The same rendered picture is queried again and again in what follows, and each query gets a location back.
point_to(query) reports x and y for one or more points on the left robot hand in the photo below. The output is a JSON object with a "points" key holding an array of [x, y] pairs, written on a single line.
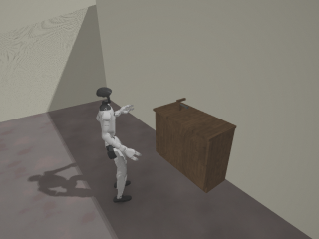
{"points": [[125, 109]]}

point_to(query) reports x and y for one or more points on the robot right upper arm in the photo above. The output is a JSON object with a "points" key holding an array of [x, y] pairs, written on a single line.
{"points": [[106, 118]]}

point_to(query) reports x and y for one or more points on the counter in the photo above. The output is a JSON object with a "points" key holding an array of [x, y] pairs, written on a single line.
{"points": [[196, 143]]}

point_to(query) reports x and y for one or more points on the right robot forearm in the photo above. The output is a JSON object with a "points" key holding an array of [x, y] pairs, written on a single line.
{"points": [[115, 144]]}

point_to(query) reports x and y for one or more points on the right robot hand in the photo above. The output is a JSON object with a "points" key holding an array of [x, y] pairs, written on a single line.
{"points": [[130, 152]]}

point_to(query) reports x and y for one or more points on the left robot forearm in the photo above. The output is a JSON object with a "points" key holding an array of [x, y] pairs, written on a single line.
{"points": [[117, 113]]}

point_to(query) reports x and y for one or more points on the robot right thigh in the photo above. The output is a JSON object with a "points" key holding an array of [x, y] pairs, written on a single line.
{"points": [[119, 160]]}

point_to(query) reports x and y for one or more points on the left robot foot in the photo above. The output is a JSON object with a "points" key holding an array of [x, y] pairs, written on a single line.
{"points": [[127, 183]]}

